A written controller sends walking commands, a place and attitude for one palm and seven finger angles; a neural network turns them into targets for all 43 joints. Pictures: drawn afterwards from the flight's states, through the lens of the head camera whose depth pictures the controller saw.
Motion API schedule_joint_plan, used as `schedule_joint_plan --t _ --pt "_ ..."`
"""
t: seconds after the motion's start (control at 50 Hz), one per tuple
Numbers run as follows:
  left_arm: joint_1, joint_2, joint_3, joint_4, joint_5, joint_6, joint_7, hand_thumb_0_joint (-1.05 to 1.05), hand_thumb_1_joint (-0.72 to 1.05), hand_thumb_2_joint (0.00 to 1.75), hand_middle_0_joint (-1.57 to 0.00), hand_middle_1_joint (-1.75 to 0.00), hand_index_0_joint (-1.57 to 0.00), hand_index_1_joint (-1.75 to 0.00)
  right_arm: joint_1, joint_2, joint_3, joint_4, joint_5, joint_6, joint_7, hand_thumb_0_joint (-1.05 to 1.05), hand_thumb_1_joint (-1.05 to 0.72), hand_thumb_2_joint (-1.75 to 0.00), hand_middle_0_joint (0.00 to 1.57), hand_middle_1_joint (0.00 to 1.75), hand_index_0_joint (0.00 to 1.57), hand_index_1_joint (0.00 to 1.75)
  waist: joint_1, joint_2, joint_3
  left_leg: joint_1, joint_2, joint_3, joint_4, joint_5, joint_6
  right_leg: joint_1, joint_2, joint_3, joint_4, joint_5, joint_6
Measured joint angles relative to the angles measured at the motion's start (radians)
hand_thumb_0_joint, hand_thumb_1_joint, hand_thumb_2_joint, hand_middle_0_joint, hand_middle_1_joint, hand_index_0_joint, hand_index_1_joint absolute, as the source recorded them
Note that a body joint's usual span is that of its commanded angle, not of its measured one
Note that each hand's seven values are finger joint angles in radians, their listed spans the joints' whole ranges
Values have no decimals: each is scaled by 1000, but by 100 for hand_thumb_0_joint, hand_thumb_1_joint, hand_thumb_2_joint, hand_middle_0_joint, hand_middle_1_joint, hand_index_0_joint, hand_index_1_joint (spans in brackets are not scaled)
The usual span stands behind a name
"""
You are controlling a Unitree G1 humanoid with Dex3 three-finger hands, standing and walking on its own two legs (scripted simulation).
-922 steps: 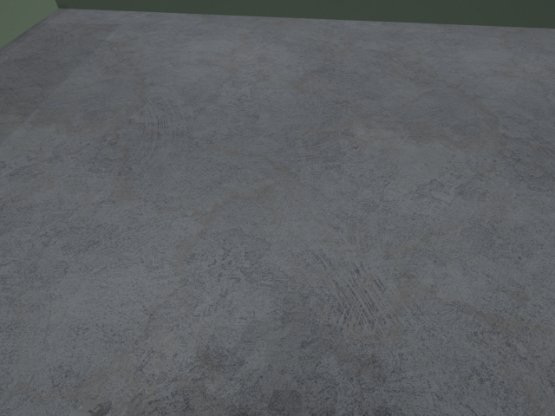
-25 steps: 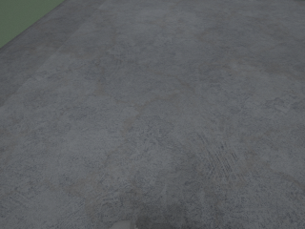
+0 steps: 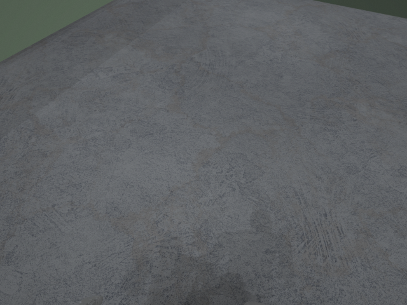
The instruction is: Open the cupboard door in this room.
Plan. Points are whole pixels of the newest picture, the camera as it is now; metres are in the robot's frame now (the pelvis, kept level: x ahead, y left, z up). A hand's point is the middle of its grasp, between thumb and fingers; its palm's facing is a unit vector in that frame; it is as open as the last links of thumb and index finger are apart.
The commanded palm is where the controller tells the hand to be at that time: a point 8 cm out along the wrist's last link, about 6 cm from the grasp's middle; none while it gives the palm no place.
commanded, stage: turn or walk to find it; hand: left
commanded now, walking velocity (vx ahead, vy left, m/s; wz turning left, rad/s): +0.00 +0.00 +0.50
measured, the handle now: out of the picture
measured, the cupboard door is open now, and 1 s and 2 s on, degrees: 0 0 0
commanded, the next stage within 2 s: none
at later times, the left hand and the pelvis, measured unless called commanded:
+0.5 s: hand out of the picture -0.03 +0.18 -0.17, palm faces +0.30 -0.92 -0.25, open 7.4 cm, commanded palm none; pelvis -0.02 -0.02 +0.00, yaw +17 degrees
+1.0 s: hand out of the picture -0.01 +0.21 -0.15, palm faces +0.49 -0.82 -0.28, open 7.4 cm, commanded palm none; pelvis -0.02 -0.03 -0.01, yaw +31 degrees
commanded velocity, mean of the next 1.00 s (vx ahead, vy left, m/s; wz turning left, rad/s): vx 0.00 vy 0.00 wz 0.50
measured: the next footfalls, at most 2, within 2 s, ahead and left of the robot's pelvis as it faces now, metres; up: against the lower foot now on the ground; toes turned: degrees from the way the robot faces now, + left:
right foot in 0.12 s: +0.04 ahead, -0.14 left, +0.00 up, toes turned +1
left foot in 0.56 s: -0.04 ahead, +0.12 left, +0.00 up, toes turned +24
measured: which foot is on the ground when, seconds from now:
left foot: down 0.00-0.12, up 0.14-0.54, down 0.56-1.00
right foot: up 0.00-0.10, down 0.12-0.56, up 0.58-0.98, down 1.00-1.00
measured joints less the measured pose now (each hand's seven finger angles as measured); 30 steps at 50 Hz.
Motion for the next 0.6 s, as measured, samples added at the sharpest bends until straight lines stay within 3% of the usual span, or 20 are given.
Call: schedule_joint_plan --t 0.06,0.1,0.12,0.18,0.24,0.3,0.36,0.48,0.52,0.56,0.6 --pt "-22 -15 -7 -22 -3 -9 0 1 91 90 -20 -30 -20 -30 13 -10 -9 0 -2 11 2 1 -91 -90 20 30 20 30 -16 18 -1 -25 -9 -33 25 -2 -14 56 19 -1 -141 19 -9" --pt "-25 -22 -14 -38 -4 -24 0 1 91 90 -20 -30 -20 -30 26 -18 -16 1 1 16 3 1 -91 -90 20 30 20 30 -20 26 -6 -52 -20 -54 62 -14 -29 120 28 -11 -296 106 -15" --pt "-25 -29 -16 -44 -1 -35 1 1 91 90 -20 -30 -20 -30 32 -26 -21 2 5 19 4 1 -91 -90 20 30 20 30 -19 38 -8 -71 -20 -65 97 -28 -37 139 33 -21 -343 142 -36" --pt "-11 -56 -25 -54 6 -49 4 0 90 90 -20 -30 -20 -30 38 -48 -38 10 5 38 5 1 -91 -90 20 30 20 30 -23 60 0 -163 -30 -52 363 -225 -47 145 24 -61 -321 136 -100" --pt "16 -72 -29 -53 7 -45 7 0 90 90 -20 -30 -20 -30 40 -66 -47 14 1 50 12 1 -91 -90 20 30 20 30 -23 59 5 -239 -13 -9 620 -209 -61 175 3 -90 -351 143 -111" --pt "41 -79 -31 -42 9 -43 7 0 90 90 -20 -30 -20 -30 42 -76 -50 16 0 53 19 1 -91 -90 20 30 20 30 -25 54 9 -262 22 10 713 -161 -80 194 -14 -120 -375 153 -108" --pt "61 -78 -30 -30 13 -42 7 0 90 90 -20 -30 -20 -30 40 -76 -46 22 1 57 20 1 -91 -90 20 30 19 30 -20 38 14 -239 52 25 671 -169 -95 201 -35 -148 -382 153 -105" --pt "89 -50 -20 -12 20 -39 -1 1 90 90 -20 -30 -20 -30 1 -65 -28 22 10 52 20 1 -91 -90 20 30 19 30 11 2 33 -133 76 78 400 -227 -93 186 -82 -203 -347 136 -83" --pt "97 -32 -14 -4 20 -34 -2 1 90 90 -20 -30 -20 -30 -16 -60 -21 12 13 42 19 1 -91 -90 20 30 19 30 20 -11 36 -84 72 103 280 -196 -85 173 -100 -222 -315 121 -69" --pt "113 -14 -5 1 13 -26 -3 0 90 90 -20 -30 -20 -30 -25 -61 -15 -5 12 24 21 1 -91 -90 20 30 19 30 23 -14 27 -25 71 118 126 -71 -65 147 -115 -240 -251 90 -49" --pt "110 16 5 14 9 -6 -1 1 90 90 -20 -30 -20 -30 -45 -43 -13 -15 9 8 21 1 -91 -90 20 30 19 30 34 -49 35 -39 50 124 156 -81 -29 87 -117 -175 -108 -36 -29"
